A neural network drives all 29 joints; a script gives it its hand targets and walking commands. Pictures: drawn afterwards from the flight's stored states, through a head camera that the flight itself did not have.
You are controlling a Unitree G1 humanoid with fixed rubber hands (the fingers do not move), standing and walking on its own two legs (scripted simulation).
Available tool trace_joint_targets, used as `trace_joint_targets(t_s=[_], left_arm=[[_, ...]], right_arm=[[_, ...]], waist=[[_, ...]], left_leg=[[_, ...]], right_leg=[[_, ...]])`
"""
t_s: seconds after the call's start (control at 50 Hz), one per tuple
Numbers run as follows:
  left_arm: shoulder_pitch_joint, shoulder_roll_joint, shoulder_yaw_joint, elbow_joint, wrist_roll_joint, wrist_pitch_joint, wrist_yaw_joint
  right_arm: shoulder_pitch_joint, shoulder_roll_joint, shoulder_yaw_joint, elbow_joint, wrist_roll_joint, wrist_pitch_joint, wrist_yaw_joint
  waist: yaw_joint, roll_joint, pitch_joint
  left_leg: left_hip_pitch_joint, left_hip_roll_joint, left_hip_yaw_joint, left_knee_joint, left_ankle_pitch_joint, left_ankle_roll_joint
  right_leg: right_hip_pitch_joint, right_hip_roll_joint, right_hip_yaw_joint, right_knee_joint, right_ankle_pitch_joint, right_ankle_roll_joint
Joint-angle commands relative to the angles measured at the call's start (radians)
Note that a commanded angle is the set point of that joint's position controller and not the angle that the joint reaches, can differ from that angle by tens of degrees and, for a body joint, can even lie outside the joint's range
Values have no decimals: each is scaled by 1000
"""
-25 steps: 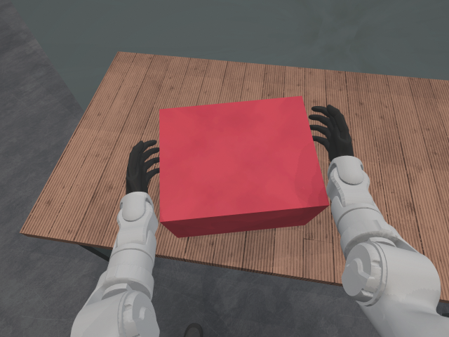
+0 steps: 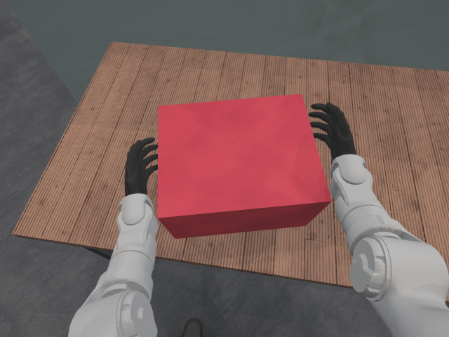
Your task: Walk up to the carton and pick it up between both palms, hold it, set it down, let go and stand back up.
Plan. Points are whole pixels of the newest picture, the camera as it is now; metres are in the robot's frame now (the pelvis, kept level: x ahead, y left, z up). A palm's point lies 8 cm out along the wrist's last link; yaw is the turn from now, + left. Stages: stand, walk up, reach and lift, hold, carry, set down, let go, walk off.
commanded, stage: set down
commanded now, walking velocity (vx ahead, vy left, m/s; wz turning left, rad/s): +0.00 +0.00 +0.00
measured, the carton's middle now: (236, 169) +0.44 +0.06 -0.05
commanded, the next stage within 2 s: none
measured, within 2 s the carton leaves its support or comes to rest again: neither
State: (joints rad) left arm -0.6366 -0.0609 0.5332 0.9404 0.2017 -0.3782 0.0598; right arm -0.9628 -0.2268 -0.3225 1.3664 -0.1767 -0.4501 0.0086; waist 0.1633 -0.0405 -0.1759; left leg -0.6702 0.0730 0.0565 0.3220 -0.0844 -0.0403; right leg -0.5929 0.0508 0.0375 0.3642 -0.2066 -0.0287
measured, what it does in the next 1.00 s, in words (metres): stands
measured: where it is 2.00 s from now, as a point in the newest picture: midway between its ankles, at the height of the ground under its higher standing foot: outside the picture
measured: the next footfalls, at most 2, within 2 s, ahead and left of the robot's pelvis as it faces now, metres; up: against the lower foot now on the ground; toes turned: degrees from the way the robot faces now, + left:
none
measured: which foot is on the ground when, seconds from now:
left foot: down 0.00-1.00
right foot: down 0.00-1.00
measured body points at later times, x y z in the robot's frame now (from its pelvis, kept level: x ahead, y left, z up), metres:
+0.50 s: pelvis +0.00 +0.00 +0.00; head +0.13 +0.01 +0.43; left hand +0.37 +0.24 -0.01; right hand +0.49 -0.12 +0.03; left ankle +0.01 +0.15 -0.74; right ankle -0.05 -0.10 -0.74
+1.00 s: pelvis -0.01 +0.00 -0.01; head +0.13 +0.01 +0.42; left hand +0.37 +0.24 -0.02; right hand +0.50 -0.12 +0.02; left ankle +0.01 +0.15 -0.74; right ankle -0.05 -0.10 -0.74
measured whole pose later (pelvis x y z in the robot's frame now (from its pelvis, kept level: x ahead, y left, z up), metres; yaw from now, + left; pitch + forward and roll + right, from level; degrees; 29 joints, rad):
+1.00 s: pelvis -0.01 +0.00 -0.01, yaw +0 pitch +29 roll +0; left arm -0.69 -0.03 0.53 1.03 0.20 -0.43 0.08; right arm -1.05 -0.26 -0.26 1.46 -0.09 -0.46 0.03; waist 0.16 -0.04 -0.22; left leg -0.81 0.08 0.05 0.42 -0.11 -0.04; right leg -0.73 0.06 0.03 0.46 -0.23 -0.03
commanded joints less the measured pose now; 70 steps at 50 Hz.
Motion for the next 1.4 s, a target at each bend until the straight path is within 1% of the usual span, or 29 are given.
trace_joint_targets(t_s=[0.0, 0.12, 0.2, 0.24, 0.26, 0.3, 0.32, 0.34, 0.38, 0.42, 0.56, 0.58, 0.62, 0.64, 0.68, 0.7, 0.76, 0.78, 0.8, 0.82, 0.86, 0.88, 0.98, 1.08, 1.14, 1.24, 1.34, 1.36, 1.38], left_arm=[[-339, -365, -259, 20, 75, -5, -101], [-325, -349, -209, 49, 91, -7, -101], [-329, -344, -229, 41, 89, -2, -95], [-315, -351, -197, 33, 90, -13, -105], [-297, -371, -214, 50, 95, -9, -102], [-332, -332, -197, 33, 97, -15, -94], [-347, -361, -231, 42, 80, -17, -89], [-335, -354, -219, 28, 91, -12, -86], [-355, -297, -197, 72, 84, -15, -88], [-295, -353, -156, 51, 112, -15, -98], [-318, -349, -157, 65, 123, -13, -89], [-323, -336, -168, 45, 99, -23, -84], [-294, -262, -180, 78, 94, -34, -72], [-318, -282, -176, 44, 90, -38, -67], [-282, -304, -155, 30, 123, -34, -61], [-298, -281, -157, 31, 114, -36, -62], [-274, -185, -105, 77, 109, -46, -52], [-289, -194, -109, 76, 101, -39, -63], [-298, -188, -130, 76, 84, -42, -58], [-293, -197, -120, 78, 88, -40, -57], [-290, -163, -140, 73, 61, -42, -46], [-282, -100, -115, 63, 44, -43, -34], [-296, 154, -131, 118, -71, -41, 17], [-353, 204, -196, 87, -157, -68, 55], [-367, 284, -225, 89, -235, -94, 74], [-452, 305, -313, 17, -309, -108, 81], [-394, 343, -363, 99, -398, -65, 52], [-378, 338, -395, 122, -408, -49, 46], [-407, 341, -384, 191, -408, -30, 39]], right_arm=[[-279, 524, 205, 55, -107, -46, 155], [-263, 500, 179, 75, -95, -34, 160], [-265, 466, 157, 82, -99, -28, 168], [-258, 522, 173, 42, -118, -36, 169], [-243, 501, 152, 59, -117, -34, 162], [-241, 490, 172, 53, -101, -26, 168], [-261, 495, 129, 68, -123, -33, 163], [-263, 470, 136, 60, -116, -35, 171], [-242, 438, 106, 105, -114, -25, 155], [-220, 525, 134, 96, -130, -19, 162], [-253, 524, 124, 98, -127, -33, 153], [-228, 482, 103, 103, -131, -34, 148], [-253, 413, 121, 90, -99, -52, 142], [-254, 414, 101, 96, -104, -51, 138], [-234, 440, 101, 107, -100, -45, 135], [-234, 427, 103, 111, -86, -45, 131], [-239, 346, 138, 102, -44, -45, 115], [-271, 378, 145, 79, -48, -39, 109], [-260, 345, 148, 107, -36, -43, 105], [-267, 369, 172, 104, -12, -37, 107], [-242, 307, 144, 124, -3, -35, 97], [-242, 248, 149, 115, 16, -31, 94], [-300, -2, 283, 82, 205, -12, 48], [-370, -134, 350, 121, 344, -17, 47], [-415, -211, 412, 52, 446, -44, 46], [-498, -303, 425, 35, 504, -59, 56], [-501, -371, 496, -80, 561, -45, 65], [-489, -399, 467, -64, 554, -39, 69], [-508, -396, 491, -21, 555, -17, 73]], waist=[[55, -41, -547], [59, -95, -531], [48, -61, -510], [71, -93, -550], [42, -76, -556], [53, -69, -544], [27, -50, -564], [51, -54, -555], [25, -72, -519], [53, -104, -472], [53, -63, -503], [26, -75, -503], [45, -46, -554], [28, -55, -579], [49, -21, -543], [54, 2, -546], [66, -55, -553], [60, -94, -507], [44, -65, -537], [78, -43, -499], [38, -42, -545], [59, -51, -579], [80, -104, -657], [88, -31, -761], [99, -60, -873], [52, -12, -974], [45, -106, -971], [12, -113, -958], [28, -138, -897]], left_leg=[[332, -30, 92, 113, 482, 27], [301, -38, 105, 100, 439, 32], [337, -32, 99, 99, 431, 32], [309, -39, 105, 117, 428, 44], [321, -36, 105, 111, 438, 37], [304, -35, 103, 102, 418, 38], [320, -29, 93, 123, 442, 27], [352, -29, 102, 122, 473, 25], [312, -34, 90, 124, 438, 25], [295, -38, 96, 124, 438, 46], [322, -35, 91, 135, 481, 36], [316, -29, 93, 137, 465, 34], [321, -33, 87, 160, 511, 28], [312, -31, 92, 161, 504, 30], [343, -30, 78, 165, 524, 28], [347, -29, 85, 168, 524, 27], [231, -46, 93, 184, 495, 43], [222, -48, 85, 174, 464, 49], [208, -44, 76, 168, 458, 40], [211, -43, 84, 166, 444, 43], [258, -35, 72, 193, 462, 30], [242, -34, 82, 194, 443, 31], [127, -42, 77, 226, 432, 39], [192, -39, 60, 275, 485, 2], [182, -39, 60, 339, 530, -16], [204, -37, 45, 391, 512, -41], [132, -46, 48, 412, 386, -22], [135, -46, 45, 407, 366, -23], [88, -49, 54, 399, 271, -13]], right_leg=[[226, -50, -113, 61, 593, 65], [244, -37, -103, 60, 550, 73], [192, -44, -112, 33, 477, 66], [180, -49, -105, 50, 514, 72], [183, -40, -110, 44, 522, 63], [197, -40, -102, 49, 485, 62], [177, -41, -119, 58, 503, 59], [152, -27, -120, 51, 468, 54], [169, -41, -113, 46, 490, 61], [165, -44, -103, 53, 493, 69], [169, -40, -111, 55, 515, 68], [148, -32, -120, 57, 490, 67], [134, -37, -109, 77, 566, 66], [125, -29, -114, 72, 533, 61], [94, -31, -115, 60, 472, 55], [88, -36, -107, 66, 481, 50], [171, -48, -80, 118, 642, 72], [208, -53, -77, 121, 645, 92], [206, -53, -82, 127, 642, 89], [186, -53, -75, 119, 591, 83], [132, -44, -91, 125, 557, 84], [120, -37, -83, 119, 531, 76], [215, -29, -55, 168, 635, 85], [105, 4, -67, 168, 527, 63], [79, 20, -56, 205, 547, 62], [-21, 28, -80, 231, 477, 57], [-31, 37, -82, 261, 429, 76], [-37, 42, -92, 257, 416, 71], [-51, 30, -86, 250, 320, 73]])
